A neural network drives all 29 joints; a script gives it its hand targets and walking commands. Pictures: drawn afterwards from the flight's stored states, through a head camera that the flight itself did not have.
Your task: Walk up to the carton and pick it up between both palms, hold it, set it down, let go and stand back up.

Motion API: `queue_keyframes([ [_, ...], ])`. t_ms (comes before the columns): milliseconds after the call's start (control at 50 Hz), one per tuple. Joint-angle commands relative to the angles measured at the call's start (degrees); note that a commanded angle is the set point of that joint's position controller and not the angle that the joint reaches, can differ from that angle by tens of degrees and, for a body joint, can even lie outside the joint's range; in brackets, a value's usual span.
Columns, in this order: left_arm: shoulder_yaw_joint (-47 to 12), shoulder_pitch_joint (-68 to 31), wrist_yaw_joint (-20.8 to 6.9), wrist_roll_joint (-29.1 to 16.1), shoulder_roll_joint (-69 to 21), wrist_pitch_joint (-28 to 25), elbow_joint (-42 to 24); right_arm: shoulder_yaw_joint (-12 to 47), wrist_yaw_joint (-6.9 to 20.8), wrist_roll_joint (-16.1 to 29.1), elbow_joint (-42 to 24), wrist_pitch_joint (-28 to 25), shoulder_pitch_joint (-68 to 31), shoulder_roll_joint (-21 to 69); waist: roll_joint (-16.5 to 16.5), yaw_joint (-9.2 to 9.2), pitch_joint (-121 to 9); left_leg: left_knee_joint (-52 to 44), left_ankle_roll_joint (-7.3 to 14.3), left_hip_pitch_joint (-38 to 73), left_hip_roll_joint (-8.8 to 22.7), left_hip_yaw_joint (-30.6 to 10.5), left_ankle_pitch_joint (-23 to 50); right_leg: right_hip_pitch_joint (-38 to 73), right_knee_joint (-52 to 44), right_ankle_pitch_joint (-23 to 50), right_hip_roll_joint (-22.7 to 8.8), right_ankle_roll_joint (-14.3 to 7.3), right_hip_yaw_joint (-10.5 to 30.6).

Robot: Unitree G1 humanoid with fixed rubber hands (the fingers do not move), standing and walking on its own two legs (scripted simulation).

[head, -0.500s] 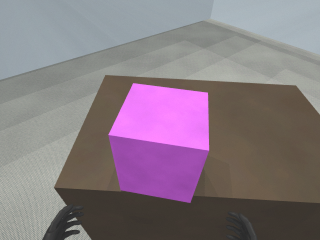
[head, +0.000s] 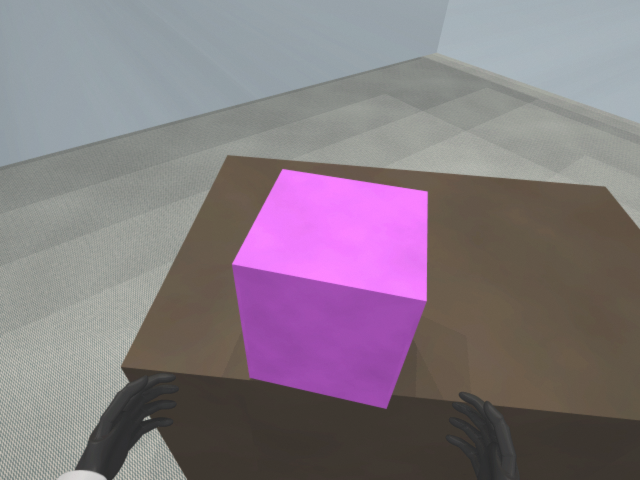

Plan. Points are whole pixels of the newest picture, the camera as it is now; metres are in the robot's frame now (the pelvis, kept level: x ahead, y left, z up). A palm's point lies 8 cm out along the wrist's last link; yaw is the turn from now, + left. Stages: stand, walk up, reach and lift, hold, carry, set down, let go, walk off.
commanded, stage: reach and lift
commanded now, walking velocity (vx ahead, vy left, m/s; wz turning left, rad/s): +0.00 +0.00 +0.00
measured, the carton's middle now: (334, 288) +0.40 +0.02 +0.04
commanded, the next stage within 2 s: none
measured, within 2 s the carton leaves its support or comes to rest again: neither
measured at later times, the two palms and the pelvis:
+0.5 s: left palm (123, 366) +0.24 +0.25 +0.07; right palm (490, 400) +0.24 -0.16 +0.07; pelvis +0.01 +0.00 +0.00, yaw +1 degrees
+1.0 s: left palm (139, 283) +0.31 +0.25 +0.13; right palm (500, 335) +0.29 -0.17 +0.12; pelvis +0.00 +0.00 +0.00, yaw +0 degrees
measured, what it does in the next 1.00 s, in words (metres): stands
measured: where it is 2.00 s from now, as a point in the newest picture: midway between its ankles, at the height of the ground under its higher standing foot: outside the picture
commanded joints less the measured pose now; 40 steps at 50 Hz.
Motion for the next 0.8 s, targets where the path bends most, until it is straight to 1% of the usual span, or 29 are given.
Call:
queue_keyframes([
  [0,3.22,-6.77,0.25,-1.61,8.68,-3.04,-9.63,-0.12,-1.19,-0.3,-10.95,-1.0,-3.14,-0.2,4.61,-0.54,-0.09,-4.48,-0.79,-7.48,0.57,-0.06,4.75,-0.7,-2.6,-0.63,-0.29,-3.68,1.69],
  [40,2.92,-7.84,0.3,-2.28,9.13,-3.28,-9.99,-0.02,-1.7,-0.08,-11.67,-0.55,-4.43,0.11,5.16,-0.76,-0.29,-4.58,-0.6,-8.61,0.61,-0.49,3.16,-0.13,-2.1,-1.39,-0.48,-3.59,1.77],
  [60,2.69,-8.34,0.21,-2.79,9.44,-3.09,-9.51,0.25,-1.99,-0.17,-11.9,0.02,-5.06,0.26,4.74,-0.9,-0.28,-4.66,-0.34,-8.86,0.7,-0.64,2.09,-0.12,-2.22,-2.0,-0.7,-3.53,1.95],
  [80,2.77,-8.9,0.31,-2.79,9.49,-2.78,-10.02,0.52,-2.16,0.08,-12.23,0.7,-5.83,0.13,5.31,-0.59,0.19,-4.98,-0.18,-9.56,0.96,-1.0,1.27,0.08,-2.05,-2.56,-0.59,-3.67,1.9],
  [100,3.01,-9.45,0.35,-2.71,9.8,-2.2,-10.2,0.27,-2.39,0.05,-12.17,1.56,-6.34,0.08,5.64,-0.74,0.6,-5.08,-0.15,-10.03,1.01,-1.0,1.09,0.33,-2.13,-2.71,-0.69,-3.83,2.09],
  [160,3.1,-11.45,0.42,-2.89,9.47,0.32,-10.42,0.28,-2.96,0.8,-12.96,4.39,-8.69,-0.53,5.51,-1.07,0.53,-5.31,-0.17,-10.05,1.11,-1.27,1.36,0.48,-2.18,-2.31,-0.62,-3.84,2.06],
  [180,3.12,-12.7,0.62,-3.35,9.69,1.18,-11.16,-0.03,-3.06,1.01,-14.34,5.28,-10.25,-1.11,5.4,-1.08,-0.16,-5.29,-0.23,-10.19,1.2,-1.28,1.63,0.8,-2.03,-1.98,-0.49,-3.8,1.89],
  [200,3.08,-13.39,0.63,-3.75,9.52,2.28,-10.16,-0.42,-3.22,1.09,-14.19,6.56,-11.3,-1.48,4.58,-1.43,0.16,-5.57,-0.02,-10.32,1.17,-1.28,0.7,0.77,-2.25,-2.67,-0.46,-3.68,1.92],
  [220,3.29,-14.95,0.77,-3.74,9.44,3.35,-10.41,-0.4,-3.26,1.41,-14.77,7.73,-12.81,-1.57,4.95,-1.14,0.19,-5.78,-0.03,-10.52,1.12,-1.14,0.76,0.53,-2.31,-2.8,-0.56,-3.77,1.95],
  [240,3.07,-15.64,1.0,-3.77,8.91,4.42,-11.41,-0.79,-3.19,1.8,-15.44,8.74,-13.74,-2.21,5.49,-1.33,-0.68,-5.61,-0.3,-9.91,1.35,-1.45,2.34,0.31,-2.07,-1.97,-0.17,-3.95,1.7],
  [280,3.43,-17.12,1.41,-3.9,8.98,6.07,-13.16,-1.12,-3.08,2.63,-16.79,10.42,-15.22,-3.0,5.3,-1.36,-2.25,-5.03,-0.47,-9.08,1.26,-1.42,4.91,0.33,-2.04,-0.28,-0.01,-3.92,1.67],
  [320,4.25,-18.47,1.6,-3.52,8.98,7.78,-14.94,-1.82,-3.02,3.48,-16.86,11.8,-15.85,-3.82,6.24,-1.48,-4.23,-4.38,-1.16,-7.77,1.08,-1.38,8.35,0.74,-2.06,1.93,0.1,-4.02,1.69],
  [360,5.2,-18.66,1.58,-2.95,8.8,9.35,-16.3,-1.68,-3.02,4.29,-17.35,12.7,-15.95,-4.52,5.8,-1.8,-6.09,-3.17,-1.89,-5.38,0.59,-1.27,14.21,1.45,-1.97,6.96,0.11,-3.7,1.66],
  [420,7.11,-18.21,1.11,-1.68,8.33,12.41,-16.8,-2.05,-3.19,5.33,-17.67,14.39,-16.14,-6.11,4.76,-1.97,-6.47,-2.53,-2.54,-2.92,0.01,-1.09,19.33,2.44,-2.2,12.34,0.29,-3.2,1.56],
  [440,7.62,-19.34,0.91,-1.26,8.22,13.57,-16.49,-1.96,-3.29,5.7,-17.64,15.14,-17.09,-6.35,4.82,-1.8,-6.34,-2.73,-2.59,-2.92,-0.24,-0.9,19.58,2.88,-2.45,12.83,0.26,-3.04,1.66],
  [480,8.01,-20.54,0.53,-1.13,7.59,15.75,-16.84,-2.07,-3.41,6.4,-18.16,16.44,-18.45,-7.07,4.01,-2.22,-6.28,-2.86,-2.58,-2.24,-0.54,-0.78,19.99,2.74,-2.65,13.98,0.36,-2.65,1.56],
  [500,8.11,-21.26,0.36,-1.29,7.2,16.58,-17.39,-2.15,-3.51,6.66,-19.33,16.84,-19.31,-7.46,3.18,-2.19,-6.79,-3.0,-2.51,-2.06,-0.54,-0.73,20.4,2.94,-2.78,14.56,0.54,-2.51,1.45],
  [520,8.42,-21.84,0.31,-1.47,7.11,17.13,-18.94,-2.23,-3.6,6.82,-20.51,17.11,-19.62,-7.77,3.09,-2.13,-7.87,-2.79,-2.64,-1.75,-0.62,-0.72,21.46,3.38,-2.57,15.81,0.62,-2.35,1.33],
  [560,8.77,-23.48,0.2,-1.69,7.26,18.35,-19.74,-1.97,-3.65,7.13,-22.42,17.75,-21.15,-8.07,2.42,-2.22,-8.78,-2.66,-2.36,-1.55,-0.83,-0.46,21.57,3.47,-2.55,17.19,0.51,-1.96,1.48],
  [580,9.11,-23.82,0.32,-1.54,7.17,18.68,-20.86,-1.86,-3.62,7.7,-23.13,17.84,-21.12,-8.32,3.43,-2.02,-10.29,-2.49,-2.57,-1.1,-0.87,-0.3,22.48,3.71,-2.14,18.66,0.52,-1.98,1.48],
  [600,9.45,-24.5,0.45,-1.47,7.44,19.11,-21.28,-2.15,-3.52,8.03,-23.62,17.86,-21.55,-8.64,3.48,-2.06,-11.14,-2.32,-2.64,-1.14,-0.9,-0.11,22.68,3.73,-2.03,18.61,0.66,-1.98,1.49],
  [620,9.76,-25.82,0.43,-1.35,7.67,19.65,-20.01,-2.24,-3.5,7.95,-23.5,18.17,-22.78,-8.52,3.29,-2.09,-10.97,-2.47,-2.37,-1.58,-1.04,0.03,21.48,3.64,-2.23,18.16,0.5,-1.87,1.56],
  [640,9.6,-32.48,0.09,-0.93,9.13,21.34,-16.03,-2.62,-3.72,8.07,-21.24,20.05,-27.44,-8.41,4.17,-2.69,-8.95,-3.09,-2.67,-2.7,-0.73,-0.11,18.11,1.8,-2.32,15.52,0.09,-2.22,0.98],
  [680,10.13,-34.34,0.18,-1.5,9.08,23.11,-18.47,-3.33,-4.06,8.3,-22.58,21.99,-28.92,-9.19,3.6,-2.45,-9.52,-4.12,-2.11,-3.67,-0.5,0.21,14.34,2.11,-2.3,12.76,0.03,-2.3,1.33],
  [720,10.36,-36.42,0.56,-1.88,9.47,24.66,-19.3,-3.7,-4.44,9.0,-22.47,23.31,-31.14,-9.52,3.82,-2.57,-11.56,-3.86,-2.21,-3.88,-0.44,0.35,15.57,2.87,-1.59,13.57,0.37,-2.25,1.22],
  [780,11.18,-39.44,0.4,-1.25,9.55,27.44,-17.6,-4.39,-4.91,10.05,-20.76,25.22,-34.47,-10.58,3.87,-3.3,-13.06,-2.93,-2.5,-2.21,-0.71,0.42,18.44,2.89,-1.53,15.81,0.79,-2.06,1.06],
])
